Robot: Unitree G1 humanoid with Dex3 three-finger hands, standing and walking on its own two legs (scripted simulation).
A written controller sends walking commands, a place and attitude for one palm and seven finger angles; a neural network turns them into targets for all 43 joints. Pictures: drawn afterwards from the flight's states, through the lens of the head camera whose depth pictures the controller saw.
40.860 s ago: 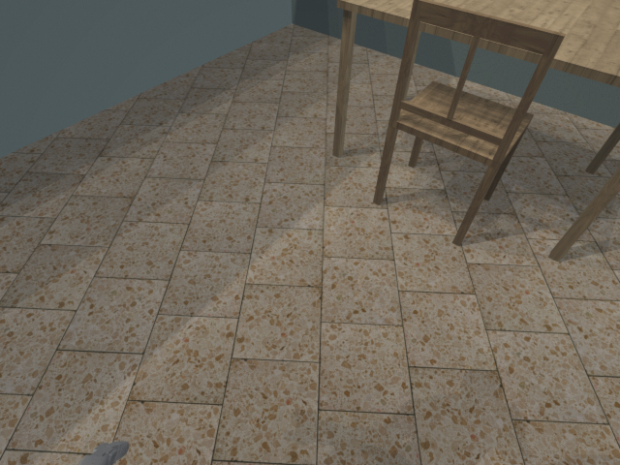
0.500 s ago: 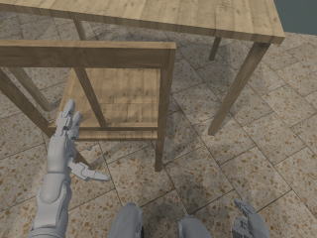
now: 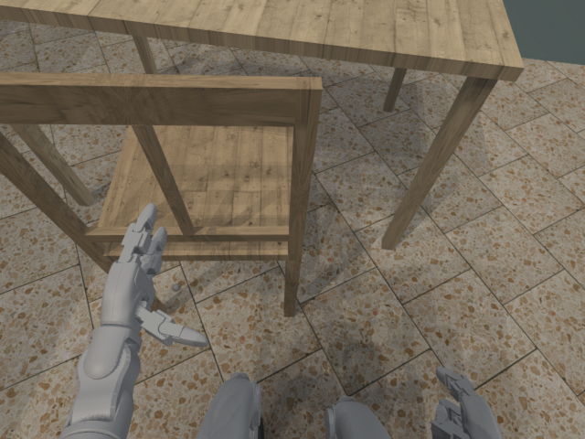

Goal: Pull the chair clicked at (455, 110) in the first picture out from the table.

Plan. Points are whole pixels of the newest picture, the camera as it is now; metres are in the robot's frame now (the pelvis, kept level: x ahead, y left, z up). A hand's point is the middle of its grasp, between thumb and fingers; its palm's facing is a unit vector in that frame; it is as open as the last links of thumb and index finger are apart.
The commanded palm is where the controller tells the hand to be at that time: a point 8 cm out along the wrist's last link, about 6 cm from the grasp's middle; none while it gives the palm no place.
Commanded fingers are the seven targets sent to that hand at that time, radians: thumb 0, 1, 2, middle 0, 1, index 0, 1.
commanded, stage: aim the fingers beside a spindle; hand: left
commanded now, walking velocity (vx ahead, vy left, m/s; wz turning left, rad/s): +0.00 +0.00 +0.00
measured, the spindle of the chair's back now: (169, 186) +0.47 +0.21 +0.01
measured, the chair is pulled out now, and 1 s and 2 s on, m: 0.15 0.15 0.15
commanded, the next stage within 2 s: push the fingers through the gap in 0.90 s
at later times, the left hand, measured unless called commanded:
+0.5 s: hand (169, 274) +0.31 +0.17 +0.05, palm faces +0.04 -1.00 -0.05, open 16.9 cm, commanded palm +0.30 +0.23 +0.03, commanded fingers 0.00 -0.50 0.30 -0.06 -0.08 -0.06 -0.08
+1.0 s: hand (165, 285) +0.31 +0.19 +0.00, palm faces +0.06 -1.00 -0.01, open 16.9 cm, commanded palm +0.29 +0.22 +0.02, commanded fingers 0.00 -0.50 0.30 -0.06 -0.08 -0.06 -0.08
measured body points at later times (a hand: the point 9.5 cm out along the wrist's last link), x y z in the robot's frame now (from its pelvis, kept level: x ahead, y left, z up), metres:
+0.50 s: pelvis +0.00 +0.00 +0.00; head +0.10 +0.02 +0.44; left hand +0.30 +0.22 +0.05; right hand +0.16 -0.24 -0.10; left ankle +0.06 +0.10 -0.62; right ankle -0.01 -0.11 -0.62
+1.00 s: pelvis +0.00 +0.00 +0.00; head +0.10 +0.01 +0.44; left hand +0.30 +0.24 +0.01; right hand +0.16 -0.24 -0.11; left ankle +0.06 +0.10 -0.62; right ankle -0.01 -0.11 -0.62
